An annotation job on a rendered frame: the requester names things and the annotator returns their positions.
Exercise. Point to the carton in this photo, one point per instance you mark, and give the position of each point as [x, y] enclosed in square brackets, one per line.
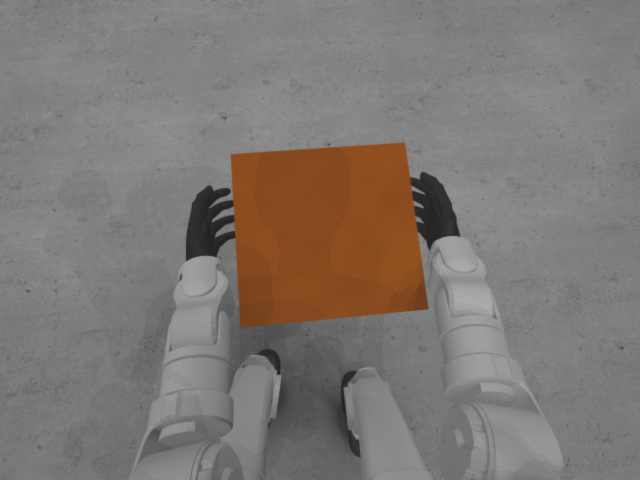
[325, 233]

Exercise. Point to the robot right forearm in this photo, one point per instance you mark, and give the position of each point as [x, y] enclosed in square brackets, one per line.
[477, 361]

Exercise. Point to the left robot shin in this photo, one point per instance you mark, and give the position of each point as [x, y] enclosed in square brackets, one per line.
[256, 360]

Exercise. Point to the robot left upper arm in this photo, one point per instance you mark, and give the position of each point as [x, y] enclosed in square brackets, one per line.
[207, 460]

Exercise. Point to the robot left hand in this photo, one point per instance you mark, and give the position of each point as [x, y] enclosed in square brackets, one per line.
[200, 238]

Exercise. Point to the robot right hand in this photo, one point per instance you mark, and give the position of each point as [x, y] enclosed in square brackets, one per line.
[438, 217]

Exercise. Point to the robot right upper arm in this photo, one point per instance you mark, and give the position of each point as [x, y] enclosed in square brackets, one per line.
[482, 441]

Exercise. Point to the robot left forearm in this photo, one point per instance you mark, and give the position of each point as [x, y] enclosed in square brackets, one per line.
[194, 403]

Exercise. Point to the right robot foot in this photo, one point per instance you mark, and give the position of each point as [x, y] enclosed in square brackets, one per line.
[354, 444]

